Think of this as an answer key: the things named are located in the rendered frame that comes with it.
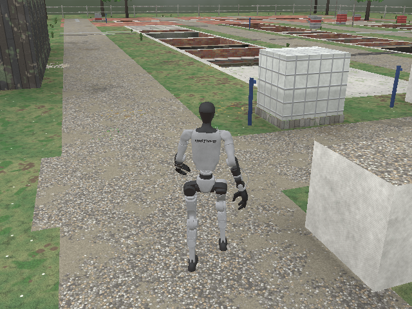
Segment left robot hand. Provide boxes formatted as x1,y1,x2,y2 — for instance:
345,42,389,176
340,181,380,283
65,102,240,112
175,164,191,175

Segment right robot hand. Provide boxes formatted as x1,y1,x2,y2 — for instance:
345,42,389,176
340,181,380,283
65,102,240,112
233,190,248,210

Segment robot left upper arm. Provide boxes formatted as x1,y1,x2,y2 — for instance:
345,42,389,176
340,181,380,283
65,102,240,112
175,129,193,162

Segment robot right forearm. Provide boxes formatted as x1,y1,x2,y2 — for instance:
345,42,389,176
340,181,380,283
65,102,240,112
230,157,246,191

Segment left robot shin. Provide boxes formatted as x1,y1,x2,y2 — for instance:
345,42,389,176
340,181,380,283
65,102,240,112
187,219,197,263

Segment humanoid robot torso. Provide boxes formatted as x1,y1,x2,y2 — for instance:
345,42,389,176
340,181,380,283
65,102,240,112
191,126,221,193

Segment robot left forearm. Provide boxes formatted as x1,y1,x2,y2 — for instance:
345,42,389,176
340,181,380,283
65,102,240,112
174,153,183,169

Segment robot right upper arm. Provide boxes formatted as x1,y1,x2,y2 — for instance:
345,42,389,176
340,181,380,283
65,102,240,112
220,130,236,167

